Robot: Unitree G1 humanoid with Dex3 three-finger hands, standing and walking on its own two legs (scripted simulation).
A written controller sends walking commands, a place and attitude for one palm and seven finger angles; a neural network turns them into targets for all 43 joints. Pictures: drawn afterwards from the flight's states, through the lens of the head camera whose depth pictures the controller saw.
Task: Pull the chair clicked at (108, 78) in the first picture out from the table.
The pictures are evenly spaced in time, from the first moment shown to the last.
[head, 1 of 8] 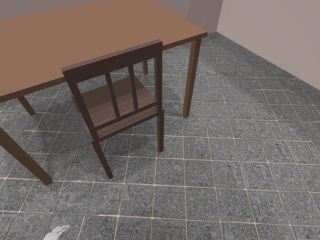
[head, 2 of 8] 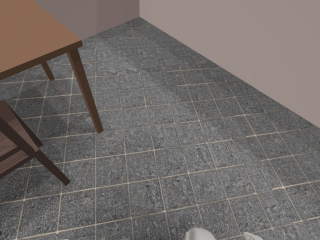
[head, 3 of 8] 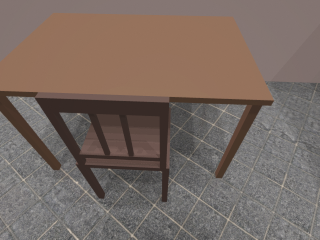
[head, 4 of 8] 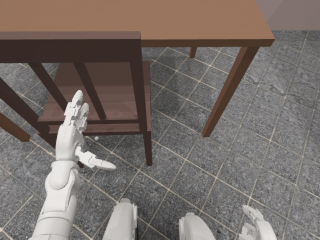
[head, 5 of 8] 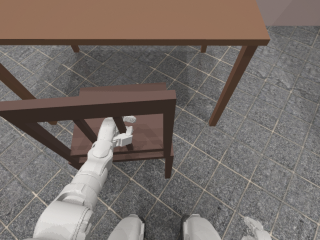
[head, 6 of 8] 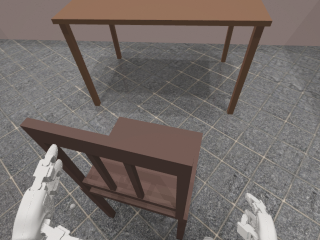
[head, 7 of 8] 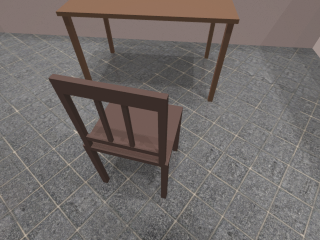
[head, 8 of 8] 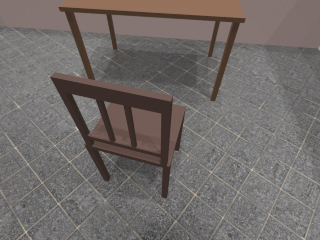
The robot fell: no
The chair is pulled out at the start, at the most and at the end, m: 0.00 0.71 0.71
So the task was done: yes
